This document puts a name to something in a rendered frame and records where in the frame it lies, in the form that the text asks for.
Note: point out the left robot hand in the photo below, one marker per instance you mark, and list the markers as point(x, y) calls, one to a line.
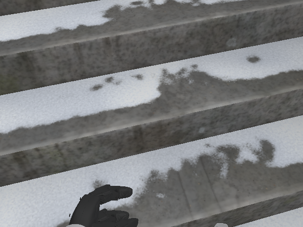
point(87, 211)

